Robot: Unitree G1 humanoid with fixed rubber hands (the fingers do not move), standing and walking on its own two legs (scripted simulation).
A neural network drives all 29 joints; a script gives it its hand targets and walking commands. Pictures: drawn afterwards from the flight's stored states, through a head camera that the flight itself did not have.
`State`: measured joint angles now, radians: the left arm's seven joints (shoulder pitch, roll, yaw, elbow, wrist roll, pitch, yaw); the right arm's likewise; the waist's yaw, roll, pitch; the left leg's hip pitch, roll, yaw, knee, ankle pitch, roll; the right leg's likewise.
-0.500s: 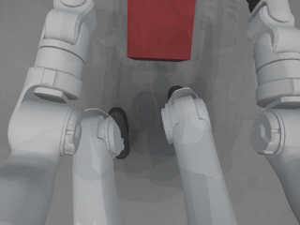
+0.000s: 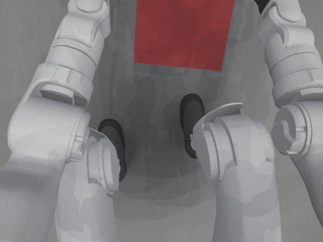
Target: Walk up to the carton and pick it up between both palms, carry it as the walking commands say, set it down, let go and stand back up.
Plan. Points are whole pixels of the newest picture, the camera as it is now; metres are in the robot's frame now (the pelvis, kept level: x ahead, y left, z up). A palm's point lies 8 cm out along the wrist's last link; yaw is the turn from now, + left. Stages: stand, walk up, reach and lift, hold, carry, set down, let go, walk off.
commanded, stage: reach and lift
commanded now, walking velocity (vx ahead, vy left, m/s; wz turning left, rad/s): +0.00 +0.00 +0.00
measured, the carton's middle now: out of the picture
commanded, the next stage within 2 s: none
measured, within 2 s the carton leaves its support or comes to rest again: leaves its support in 1.46 s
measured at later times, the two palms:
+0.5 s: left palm out of the picture +0.53 +0.02 -0.18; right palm (277, 7) +0.46 -0.26 -0.18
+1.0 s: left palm out of the picture +0.55 +0.01 -0.19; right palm out of the picture +0.50 -0.24 -0.19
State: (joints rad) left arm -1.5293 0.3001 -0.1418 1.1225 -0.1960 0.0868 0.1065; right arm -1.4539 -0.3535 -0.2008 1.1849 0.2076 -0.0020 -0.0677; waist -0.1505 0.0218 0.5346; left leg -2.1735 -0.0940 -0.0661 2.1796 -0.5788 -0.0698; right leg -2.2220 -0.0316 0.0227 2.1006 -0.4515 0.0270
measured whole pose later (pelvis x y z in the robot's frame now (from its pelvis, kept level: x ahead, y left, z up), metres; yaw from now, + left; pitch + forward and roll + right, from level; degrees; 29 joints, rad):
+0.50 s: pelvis -0.01 +0.01 -0.01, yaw +0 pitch +31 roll -1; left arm -1.46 0.25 -0.12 1.15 -0.24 0.08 0.13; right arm -1.37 -0.31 -0.17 1.18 0.20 -0.03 -0.06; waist -0.18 0.05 0.45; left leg -2.20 -0.13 -0.05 2.21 -0.54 -0.07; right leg -2.25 -0.03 0.05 2.12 -0.41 0.05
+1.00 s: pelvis +0.02 +0.01 -0.01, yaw +0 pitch +38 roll -1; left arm -1.43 0.13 0.10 1.12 -0.03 0.04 0.14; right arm -1.36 -0.27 -0.24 1.20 0.14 0.00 -0.06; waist -0.17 0.04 0.32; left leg -2.25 -0.14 -0.06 2.22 -0.63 -0.07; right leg -2.31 -0.02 0.06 2.14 -0.49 0.06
